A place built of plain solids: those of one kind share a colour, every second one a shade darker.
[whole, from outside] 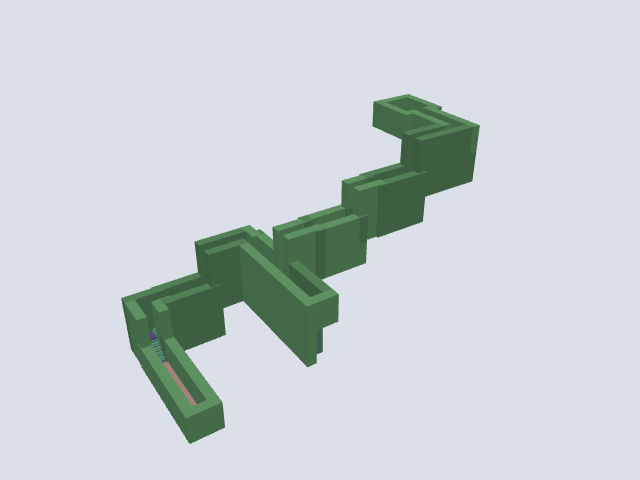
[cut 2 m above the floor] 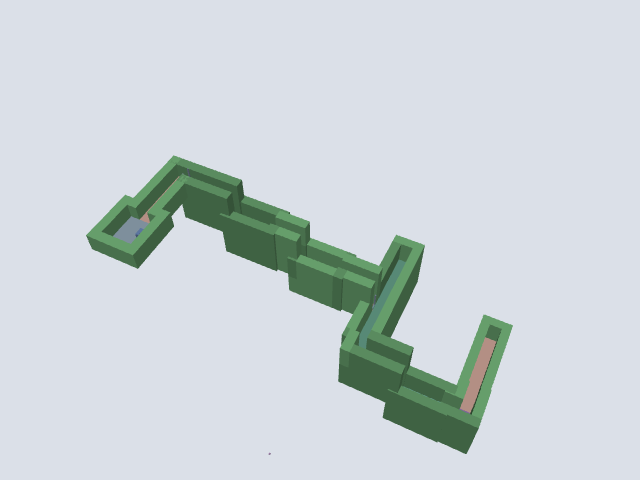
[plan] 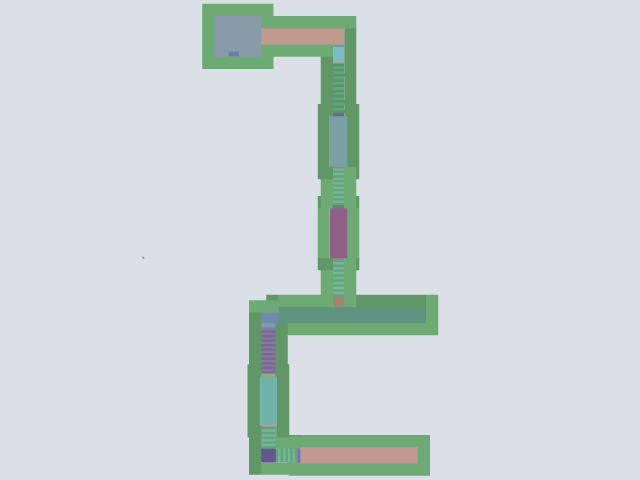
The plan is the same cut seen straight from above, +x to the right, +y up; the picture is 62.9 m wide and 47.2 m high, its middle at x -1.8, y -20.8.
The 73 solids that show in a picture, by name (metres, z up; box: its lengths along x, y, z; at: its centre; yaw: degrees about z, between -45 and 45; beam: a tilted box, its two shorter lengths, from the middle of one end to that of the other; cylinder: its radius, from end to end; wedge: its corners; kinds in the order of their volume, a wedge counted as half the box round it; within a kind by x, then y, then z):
{
 "wall_concrete_1": {"box": [1.2, 6.4, 3.6], "at": [-12.78, -0.78, 1.4]},
 "wall_concrete_2": {"box": [7.0, 1.2, 3.6], "at": [-9.88, -3.38, 1.4]},
 "wall_concrete_3": {"box": [7.0, 1.2, 3.6], "at": [-9.88, 1.82, 1.4]},
 "wall_concrete_4": {"box": [1.2, 7.2, 7.61], "at": [-8.33, -36.63, -15.77]},
 "wall_concrete_5": {"box": [1.2, 4.86, 7.61], "at": [-8.18, -41.46, -15.77]},
 "wall_concrete_6": {"box": [1.2, 6.1, 8.08], "at": [-8.18, -31.18, -11.52]},
 "wall_concrete_7": {"box": [1.2, 3.8, 8.08], "at": [-8.18, -28.63, -11.52]},
 "wall_concrete_8": {"box": [2.9, 1.2, 3.6], "at": [-7.33, -27.33, -9.28]},
 "wall_concrete_9": {"box": [1.2, 2.4, 3.6], "at": [-6.98, -2.78, 1.4]},
 "wall_concrete_10": {"box": [1.2, 2.4, 3.6], "at": [-6.98, 1.22, 1.4]},
 "wall_concrete_11": {"box": [1.2, 1.75, 3.6], "at": [-6.48, -27.05, -9.28]},
 "wall_concrete_12": {"box": [5.1, 1.2, 7.61], "at": [-6.23, -43.29, -15.77]},
 "wall_concrete_13": {"box": [1.2, 5.25, 8.08], "at": [-5.58, -31.6, -11.52]},
 "wall_concrete_14": {"box": [1.35, 1.2, 7.61], "at": [-5.5, -39.63, -15.77]},
 "wall_concrete_15": {"box": [1.2, 7.2, 7.61], "at": [-5.43, -36.63, -15.77]},
 "wall_concrete_16": {"box": [2.5, 1.2, 7.61], "at": [-4.93, -40.69, -15.77]},
 "wall_concrete_17": {"box": [1.2, 1.31, 3.6], "at": [-4.28, -40.63, -17.77]},
 "wall_concrete_18": {"box": [7.05, 1.2, 3.6], "at": [-4.05, -2.18, 1.4]},
 "wall_concrete_19": {"box": [6.55, 1.2, 3.6], "at": [-3.8, -26.78, -9.28]},
 "wall_concrete_20": {"box": [9.35, 1.2, 3.6], "at": [-2.9, 0.62, 1.4]},
 "wall_concrete_21": {"box": [1.2, 7.3, 6.71], "at": [-1.43, -20.13, -7.73]},
 "wall_concrete_22": {"box": [1.2, 7.4, 6.98], "at": [-1.43, -11.13, -4.48]},
 "wall_concrete_23": {"box": [1.5, 1.2, 6.71], "at": [-1.28, -23.18, -7.73]},
 "wall_concrete_24": {"box": [1.5, 1.2, 3.6], "at": [-1.28, -17.08, -6.17]},
 "wall_concrete_25": {"box": [1.5, 1.2, 6.98], "at": [-1.28, -14.23, -4.48]},
 "wall_concrete_26": {"box": [1.2, 4.8, 6.71], "at": [-1.13, -24.98, -7.73]},
 "wall_concrete_27": {"box": [1.2, 4.05, 6.98], "at": [-1.13, -15.65, -4.48]},
 "wall_concrete_28": {"box": [1.2, 6.5, 7.79], "at": [-1.13, -5.38, -0.7]},
 "wall_concrete_29": {"box": [1.2, 2.95, 7.79], "at": [-1.13, -3.05, -0.7]},
 "wall_concrete_30": {"box": [1.2, 4.8, 6.71], "at": [1.17, -24.98, -7.73]},
 "wall_concrete_31": {"box": [1.2, 4.05, 6.98], "at": [1.17, -15.65, -4.48]},
 "wall_concrete_32": {"box": [1.2, 6.5, 7.79], "at": [1.17, -5.38, -0.7]},
 "wall_concrete_33": {"box": [1.2, 5.75, 7.79], "at": [1.17, -1.65, -0.7]},
 "wall_concrete_34": {"box": [1.5, 1.2, 6.71], "at": [1.32, -23.18, -7.73]},
 "wall_concrete_35": {"box": [1.5, 1.2, 3.6], "at": [1.32, -17.08, -6.17]},
 "wall_concrete_36": {"box": [1.5, 1.2, 6.98], "at": [1.32, -14.23, -4.48]},
 "wall_concrete_37": {"box": [1.5, 1.2, 3.6], "at": [1.32, -8.03, -2.79]},
 "wall_concrete_38": {"box": [1.2, 7.3, 6.71], "at": [1.47, -20.13, -7.73]},
 "wall_concrete_39": {"box": [1.2, 7.4, 6.98], "at": [1.47, -11.13, -4.48]},
 "wall_concrete_40": {"box": [16.0, 1.2, 8.08], "at": [1.82, -29.58, -11.52]},
 "wall_concrete_41": {"box": [13.9, 1.2, 3.6], "at": [2.07, -43.38, -17.77]},
 "wall_concrete_42": {"box": [13.9, 1.2, 3.6], "at": [2.07, -40.58, -17.77]},
 "wall_concrete_43": {"box": [9.25, 1.2, 3.6], "at": [5.2, -26.78, -9.28]},
 "wall_concrete_44": {"box": [1.2, 4.0, 3.6], "at": [8.42, -41.98, -17.77]},
 "wall_concrete_45": {"box": [1.2, 4.0, 3.6], "at": [9.22, -28.18, -9.28]},
 "floor_gallery1b_concrete_1": {"box": [14.5, 1.6, 4.88], "at": [1.37, -28.18, -13.12]},
 "floor_landings2a_concrete_1": {"box": [1.7, 4.8, 4.41], "at": [-6.88, -36.63, -17.37]},
 "floor_landings1a_concrete_1": {"box": [1.7, 5.0, 3.78], "at": [0.02, -11.13, -6.08]},
 "floor_landings1b_concrete_1": {"box": [1.7, 4.9, 3.51], "at": [0.02, -20.13, -9.33]},
 "floor_gallery_concrete_1": {"box": [8.15, 1.6, 0.4], "at": [-3.5, -0.78, -0.2]},
 "floor_gallery_concrete_2": {"box": [11.5, 1.6, 0.4], "at": [2.07, -41.98, -19.37]},
 "floor_recess_concrete_1": {"box": [1.4, 0.35, 4.88], "at": [-6.88, -29.15, -13.12]},
 "floor_recess_concrete_2": {"box": [1.1, 1.75, 4.59], "at": [0.02, -2.45, -2.3]},
 "floor_gallery1a_concrete_1": {"box": [1.7, 1.05, 4.88], "at": [-6.73, -28.45, -13.12]},
 "floor_gatehouse_concrete_1": {"box": [4.6, 4.0, 0.4], "at": [-9.88, -0.78, -0.2]},
 "step_1": {"box": [1.4, 0.33, 2.25], "at": [-6.88, -41.16, -18.09]},
 "step_2": {"box": [1.4, 0.33, 2.65], "at": [-6.88, -40.68, -17.89]},
 "step_3": {"box": [1.4, 0.33, 3.26], "at": [-6.88, -39.97, -17.59]},
 "step_4": {"box": [1.4, 0.33, 3.66], "at": [-6.88, -39.49, -17.39]},
 "step_5": {"box": [0.33, 1.4, 1.65], "at": [-5.84, -41.99, -18.39]},
 "step_6": {"box": [0.33, 1.4, 1.05], "at": [-5.12, -41.99, -18.7]},
 "step_7": {"box": [0.33, 1.4, 0.65], "at": [-4.65, -41.99, -18.9]},
 "step_8": {"box": [0.33, 1.4, 0.25], "at": [-4.17, -41.99, -19.1]},
 "step_s2a_1": {"box": [1.4, 0.3, 0.9], "at": [-6.88, -33.11, -14.76]},
 "step_s2a_2": {"box": [1.4, 0.3, 1.76], "at": [-6.88, -32.22, -14.34]},
 "step_s2a_3": {"box": [1.4, 0.3, 2.61], "at": [-6.88, -31.32, -13.91]},
 "step_s2a_4": {"box": [1.4, 0.3, 3.25], "at": [-6.88, -30.65, -13.59]},
 "step_s2a_5": {"box": [1.4, 0.3, 4.11], "at": [-6.88, -29.76, -13.16]},
 "floor_l1a_1": {"box": [1.43, 1.4, 2.05], "at": [-6.86, -41.99, -18.19]},
 "floor_shafts2a_concrete_1": {"box": [1.4, 4.9, 0.4], "at": [-6.88, -31.78, -15.36]},
 "floor_shafts1c_concrete_1": {"box": [1.1, 4.8, 0.4], "at": [0.02, -24.98, -10.88]},
 "floor_shafts2bx_concrete_1": {"box": [2.5, 1.4, 0.4], "at": [-4.93, -41.99, -19.37]},
 "cabinet_1": {"box": [1.0, 0.45, 1.95], "at": [-10.27, -2.51, 0.97]}
}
